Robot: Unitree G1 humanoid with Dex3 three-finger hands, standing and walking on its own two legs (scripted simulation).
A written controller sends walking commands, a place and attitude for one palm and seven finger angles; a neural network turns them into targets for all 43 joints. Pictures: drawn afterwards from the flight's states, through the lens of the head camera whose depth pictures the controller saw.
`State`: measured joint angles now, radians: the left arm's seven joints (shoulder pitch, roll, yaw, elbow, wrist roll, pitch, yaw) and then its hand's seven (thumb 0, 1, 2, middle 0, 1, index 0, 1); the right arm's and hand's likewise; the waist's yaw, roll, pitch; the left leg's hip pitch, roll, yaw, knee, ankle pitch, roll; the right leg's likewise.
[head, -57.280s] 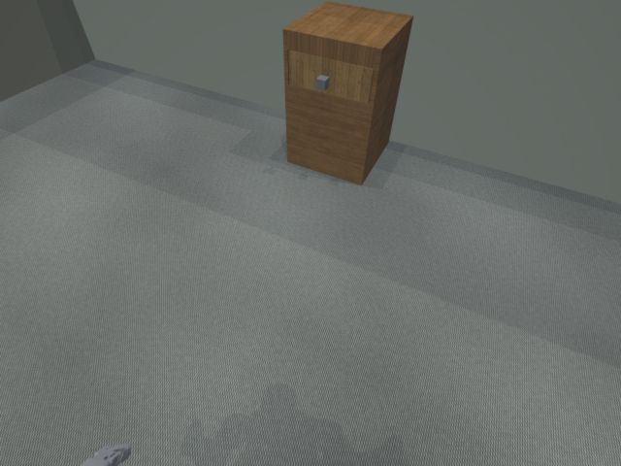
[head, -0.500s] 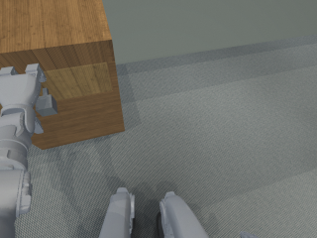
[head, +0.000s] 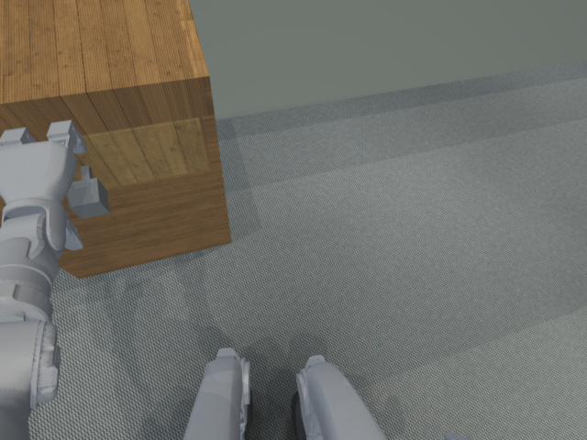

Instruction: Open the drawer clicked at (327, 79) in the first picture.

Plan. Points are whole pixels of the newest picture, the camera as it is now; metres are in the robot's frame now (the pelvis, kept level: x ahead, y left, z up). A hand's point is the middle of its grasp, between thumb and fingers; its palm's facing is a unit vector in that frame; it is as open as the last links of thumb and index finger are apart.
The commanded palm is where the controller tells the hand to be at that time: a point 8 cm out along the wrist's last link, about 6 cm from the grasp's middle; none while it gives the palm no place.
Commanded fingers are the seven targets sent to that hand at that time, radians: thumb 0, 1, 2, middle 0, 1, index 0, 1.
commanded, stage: lower the fingers behind the handle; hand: left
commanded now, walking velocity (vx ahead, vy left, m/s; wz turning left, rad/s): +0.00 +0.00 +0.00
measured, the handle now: (88, 187) +0.50 +0.31 -0.11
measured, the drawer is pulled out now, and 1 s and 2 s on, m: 0.00 0.00 0.00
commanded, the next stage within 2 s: close the thumb around the handle in 1.60 s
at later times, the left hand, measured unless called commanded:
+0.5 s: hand (62, 189) +0.46 +0.32 -0.05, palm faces +0.05 -0.02 -1.00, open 13.6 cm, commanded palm +0.46 +0.31 -0.02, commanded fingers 0.00 -0.50 0.30 -0.30 -1.20 -0.30 -1.20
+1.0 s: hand (63, 191) +0.46 +0.32 -0.05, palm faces +0.05 +0.02 -1.00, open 13.8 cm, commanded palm +0.46 +0.31 -0.06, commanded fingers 0.00 -0.50 0.30 -0.30 -1.20 -0.30 -1.20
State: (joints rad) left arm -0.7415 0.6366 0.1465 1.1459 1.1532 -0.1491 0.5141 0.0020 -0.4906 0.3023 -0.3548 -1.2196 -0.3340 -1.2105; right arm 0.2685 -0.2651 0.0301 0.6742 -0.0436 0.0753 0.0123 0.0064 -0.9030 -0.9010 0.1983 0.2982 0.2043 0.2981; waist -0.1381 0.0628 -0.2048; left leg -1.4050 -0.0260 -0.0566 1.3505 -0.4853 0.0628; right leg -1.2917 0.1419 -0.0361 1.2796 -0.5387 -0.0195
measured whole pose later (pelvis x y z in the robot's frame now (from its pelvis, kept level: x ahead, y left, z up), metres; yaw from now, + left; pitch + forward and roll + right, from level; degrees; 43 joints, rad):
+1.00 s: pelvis -0.05 -0.02 -0.07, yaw +0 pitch +32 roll -6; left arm -0.98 0.73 0.06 1.27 1.13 -0.09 0.49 0.00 -0.49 0.30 -0.33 -1.26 -0.26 -1.38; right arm 0.27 -0.28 0.10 0.63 -0.02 0.04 -0.03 0.01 -0.90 -0.90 0.20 0.30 0.20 0.30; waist -0.17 0.05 -0.23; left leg -1.67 -0.03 -0.06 1.59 -0.48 0.05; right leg -1.57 0.13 -0.08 1.55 -0.56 -0.03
